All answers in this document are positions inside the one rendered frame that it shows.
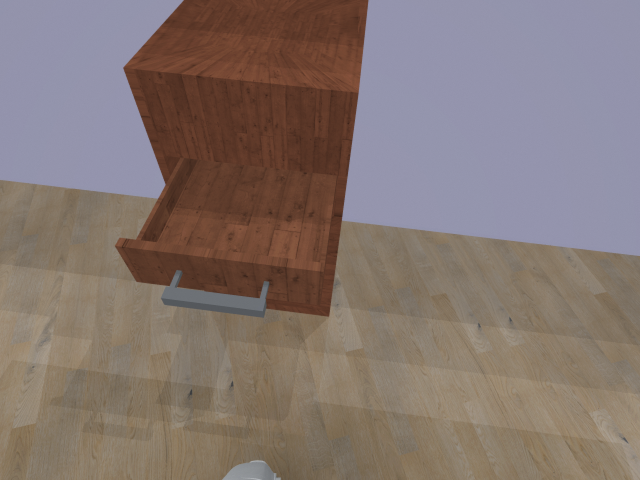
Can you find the cabinet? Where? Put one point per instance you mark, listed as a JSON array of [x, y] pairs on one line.
[[267, 83]]

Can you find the handle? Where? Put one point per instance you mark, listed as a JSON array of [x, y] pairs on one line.
[[211, 301]]

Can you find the drawer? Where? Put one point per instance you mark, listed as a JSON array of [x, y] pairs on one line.
[[230, 227]]

